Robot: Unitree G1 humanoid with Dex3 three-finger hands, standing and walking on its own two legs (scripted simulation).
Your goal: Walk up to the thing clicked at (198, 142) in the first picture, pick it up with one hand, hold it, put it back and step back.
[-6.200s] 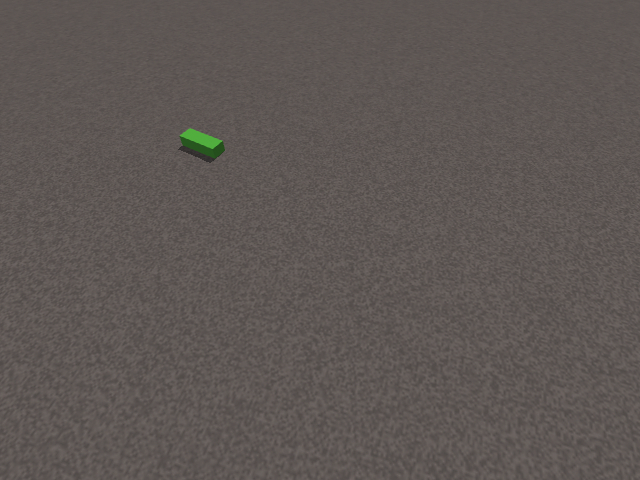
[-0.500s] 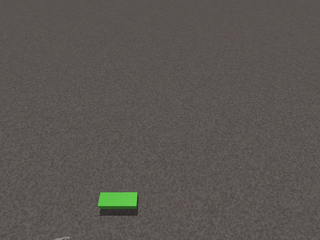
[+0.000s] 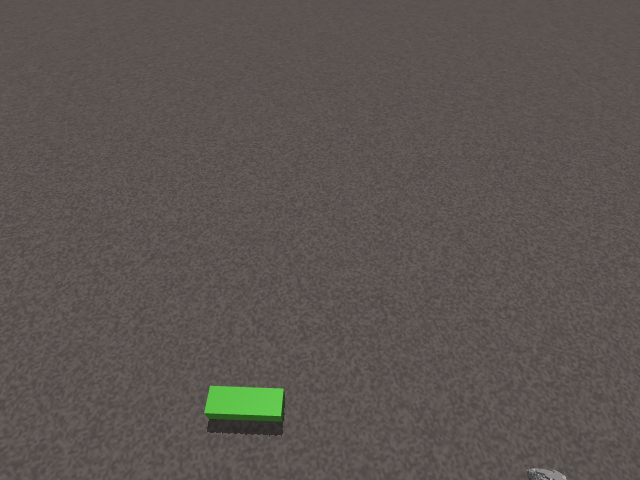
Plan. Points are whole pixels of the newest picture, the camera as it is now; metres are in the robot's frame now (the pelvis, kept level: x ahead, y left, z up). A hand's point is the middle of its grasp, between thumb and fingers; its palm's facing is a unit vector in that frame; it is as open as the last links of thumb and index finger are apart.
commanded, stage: walk up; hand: left
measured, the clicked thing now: (246, 403) +0.43 +0.24 -0.75
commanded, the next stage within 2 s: stand in 0.62 s
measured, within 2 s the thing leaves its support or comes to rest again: neither
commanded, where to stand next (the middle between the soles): +0.03 -0.05 m, yaw -2 degrees
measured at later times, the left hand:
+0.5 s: hand out of the picture +0.09 +0.25 -0.16, palm faces +0.03 -0.95 -0.30, open 7.4 cm
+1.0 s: hand out of the picture +0.08 +0.25 -0.15, palm faces +0.01 -0.94 -0.34, open 7.4 cm
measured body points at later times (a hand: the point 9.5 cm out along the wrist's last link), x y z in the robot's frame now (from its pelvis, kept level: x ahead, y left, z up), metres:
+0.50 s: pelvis +0.00 +0.00 +0.00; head +0.02 +0.00 +0.45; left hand +0.08 +0.30 -0.13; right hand +0.09 -0.31 -0.13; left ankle +0.03 +0.13 -0.74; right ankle +0.00 -0.13 -0.74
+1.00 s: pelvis +0.01 -0.01 +0.00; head +0.02 -0.01 +0.45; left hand +0.08 +0.30 -0.13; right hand +0.10 -0.30 -0.13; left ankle +0.03 +0.13 -0.74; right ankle +0.00 -0.13 -0.74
